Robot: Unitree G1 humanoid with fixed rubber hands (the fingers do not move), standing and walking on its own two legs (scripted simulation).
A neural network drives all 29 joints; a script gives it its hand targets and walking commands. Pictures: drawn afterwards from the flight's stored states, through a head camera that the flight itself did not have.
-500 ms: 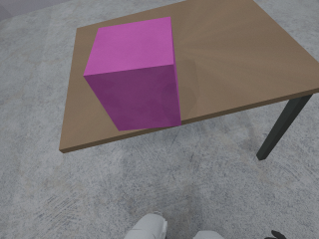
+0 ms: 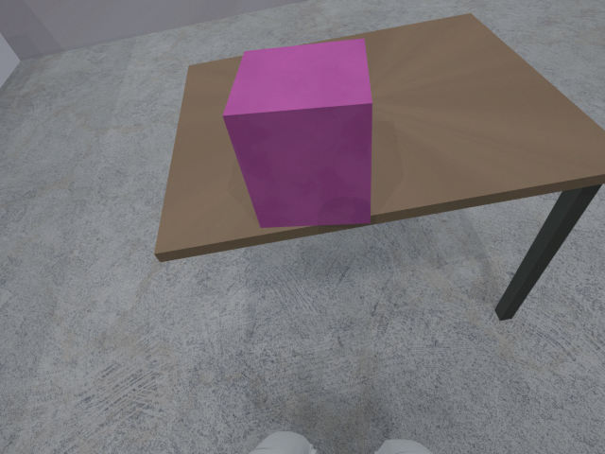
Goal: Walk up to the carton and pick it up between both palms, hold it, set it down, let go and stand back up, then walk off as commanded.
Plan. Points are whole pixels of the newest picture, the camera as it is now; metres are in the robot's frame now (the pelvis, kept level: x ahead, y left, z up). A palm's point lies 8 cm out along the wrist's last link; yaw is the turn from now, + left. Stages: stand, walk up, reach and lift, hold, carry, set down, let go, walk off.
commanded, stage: walk off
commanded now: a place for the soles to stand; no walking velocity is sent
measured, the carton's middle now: (309, 139) +0.62 +0.01 +0.06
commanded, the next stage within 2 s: stand in 0.32 s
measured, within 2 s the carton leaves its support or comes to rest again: neither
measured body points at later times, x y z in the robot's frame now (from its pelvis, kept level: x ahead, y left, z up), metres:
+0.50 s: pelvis +0.01 +0.08 -0.01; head +0.06 +0.12 +0.44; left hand +0.09 +0.37 -0.16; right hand +0.08 -0.25 -0.10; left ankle +0.00 +0.18 -0.71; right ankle -0.01 -0.06 -0.69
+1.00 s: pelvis +0.02 +0.03 -0.01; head +0.08 +0.00 +0.43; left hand +0.12 +0.33 -0.11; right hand +0.10 -0.28 -0.15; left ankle +0.03 +0.17 -0.71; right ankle -0.01 -0.07 -0.71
